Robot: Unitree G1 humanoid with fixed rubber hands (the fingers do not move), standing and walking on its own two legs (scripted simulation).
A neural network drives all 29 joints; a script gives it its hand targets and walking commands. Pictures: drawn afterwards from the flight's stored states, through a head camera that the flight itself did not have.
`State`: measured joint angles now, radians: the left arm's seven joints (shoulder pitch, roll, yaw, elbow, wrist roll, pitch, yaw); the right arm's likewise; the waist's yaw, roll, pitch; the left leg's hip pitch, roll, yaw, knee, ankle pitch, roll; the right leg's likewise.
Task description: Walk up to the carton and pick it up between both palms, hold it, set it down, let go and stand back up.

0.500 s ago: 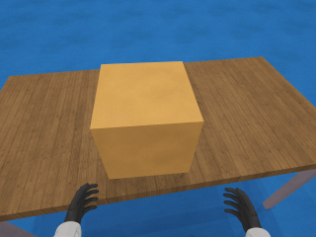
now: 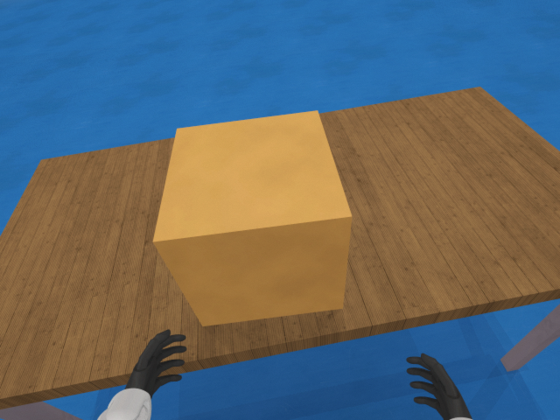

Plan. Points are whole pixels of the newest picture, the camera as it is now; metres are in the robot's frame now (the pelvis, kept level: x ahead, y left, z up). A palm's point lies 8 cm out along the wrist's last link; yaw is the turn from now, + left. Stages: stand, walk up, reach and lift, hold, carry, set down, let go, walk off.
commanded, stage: let go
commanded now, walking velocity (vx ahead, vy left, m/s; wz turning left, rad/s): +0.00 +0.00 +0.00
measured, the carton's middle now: (259, 218) +0.45 +0.08 +0.01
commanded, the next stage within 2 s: stand in 0.30 s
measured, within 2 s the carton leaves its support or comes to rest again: neither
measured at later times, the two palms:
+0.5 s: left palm (144, 394) +0.17 +0.23 -0.04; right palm out of the picture +0.11 -0.26 -0.11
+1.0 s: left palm out of the picture +0.05 +0.26 -0.11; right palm out of the picture -0.01 -0.24 -0.12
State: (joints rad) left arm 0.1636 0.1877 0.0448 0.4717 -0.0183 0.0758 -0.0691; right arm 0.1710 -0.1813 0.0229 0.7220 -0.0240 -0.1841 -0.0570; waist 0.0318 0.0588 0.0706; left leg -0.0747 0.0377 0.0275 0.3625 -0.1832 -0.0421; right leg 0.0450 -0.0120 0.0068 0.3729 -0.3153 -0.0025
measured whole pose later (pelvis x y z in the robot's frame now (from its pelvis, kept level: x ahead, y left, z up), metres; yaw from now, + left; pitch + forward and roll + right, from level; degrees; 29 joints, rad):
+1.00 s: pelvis -0.05 +0.00 -0.01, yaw +2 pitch -5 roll -1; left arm 0.31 0.28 0.01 0.64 0.01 0.00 0.00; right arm 0.36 -0.21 -0.01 0.81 -0.03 -0.02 0.02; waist -0.03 -0.02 0.05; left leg -0.27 0.06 -0.02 0.53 -0.18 -0.04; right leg -0.13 0.01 -0.03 0.53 -0.32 0.00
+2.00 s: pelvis -0.09 +0.03 -0.02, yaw +3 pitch -3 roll -1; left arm 0.43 0.24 0.03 0.86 0.01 0.00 0.01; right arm 0.36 -0.21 -0.05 0.88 -0.03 0.02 0.00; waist 0.00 -0.01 0.02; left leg -0.39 -0.01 -0.02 0.56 -0.18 0.00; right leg -0.27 -0.01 0.05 0.62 -0.33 0.03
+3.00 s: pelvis +0.00 +0.01 -0.01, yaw +3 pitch -1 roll +1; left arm 0.32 0.22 0.01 0.89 0.01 0.00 0.04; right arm 0.29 -0.19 -0.01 0.94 -0.01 0.01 -0.03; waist 0.00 -0.02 0.02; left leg -0.28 -0.01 -0.05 0.54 -0.25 -0.02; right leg -0.13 0.00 0.04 0.54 -0.40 0.00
